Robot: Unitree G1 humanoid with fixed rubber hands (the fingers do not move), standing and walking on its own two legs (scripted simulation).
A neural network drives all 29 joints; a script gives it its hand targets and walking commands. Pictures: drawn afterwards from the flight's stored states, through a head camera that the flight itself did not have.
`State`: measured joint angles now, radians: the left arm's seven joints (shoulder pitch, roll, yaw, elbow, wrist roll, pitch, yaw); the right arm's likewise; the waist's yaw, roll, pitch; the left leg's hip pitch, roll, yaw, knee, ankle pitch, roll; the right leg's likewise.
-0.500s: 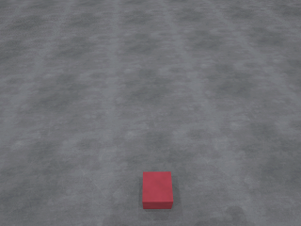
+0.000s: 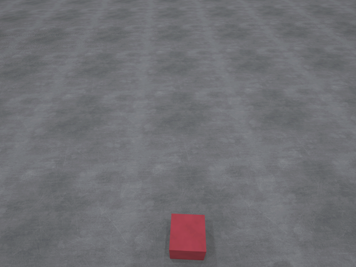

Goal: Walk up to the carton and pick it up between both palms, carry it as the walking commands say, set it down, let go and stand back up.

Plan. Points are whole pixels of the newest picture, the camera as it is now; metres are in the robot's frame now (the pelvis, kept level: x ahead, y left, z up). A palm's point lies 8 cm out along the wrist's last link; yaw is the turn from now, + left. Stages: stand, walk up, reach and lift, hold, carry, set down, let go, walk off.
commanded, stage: stand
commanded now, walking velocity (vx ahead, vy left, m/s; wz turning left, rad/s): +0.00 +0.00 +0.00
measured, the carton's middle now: (187, 236) +0.43 -0.02 -0.70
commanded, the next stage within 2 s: reach and lift in 0.30 s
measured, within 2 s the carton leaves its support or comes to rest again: neither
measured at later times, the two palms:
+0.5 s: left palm out of the picture +0.13 +0.23 -0.16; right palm out of the picture +0.12 -0.23 -0.15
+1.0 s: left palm out of the picture +0.15 +0.19 -0.18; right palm out of the picture +0.17 -0.20 -0.18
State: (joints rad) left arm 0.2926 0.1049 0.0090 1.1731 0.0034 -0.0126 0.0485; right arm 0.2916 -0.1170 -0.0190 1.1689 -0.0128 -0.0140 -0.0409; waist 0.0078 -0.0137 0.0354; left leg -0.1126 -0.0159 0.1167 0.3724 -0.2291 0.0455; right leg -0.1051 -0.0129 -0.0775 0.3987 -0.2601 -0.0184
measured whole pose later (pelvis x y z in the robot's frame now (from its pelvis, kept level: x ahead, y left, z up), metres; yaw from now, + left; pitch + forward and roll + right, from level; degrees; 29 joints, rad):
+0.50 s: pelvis -0.01 +0.00 -0.04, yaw +1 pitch +7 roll +0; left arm 0.01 0.23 -0.05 0.71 -0.11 0.42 0.07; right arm 0.03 -0.21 0.04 0.76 0.09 0.40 -0.07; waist 0.01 -0.03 0.00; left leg -0.51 0.00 0.09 0.78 -0.38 0.05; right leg -0.48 -0.01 -0.08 0.78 -0.42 -0.03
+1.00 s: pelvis -0.08 -0.02 -0.07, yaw +5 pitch +16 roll -2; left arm -0.16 0.14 0.04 0.43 0.02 0.51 0.00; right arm -0.15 -0.11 -0.12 0.45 0.00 0.49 -0.05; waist -0.02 0.03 0.05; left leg -0.91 0.00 0.00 0.97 -0.34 0.03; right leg -0.85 0.04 -0.03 0.95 -0.38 -0.02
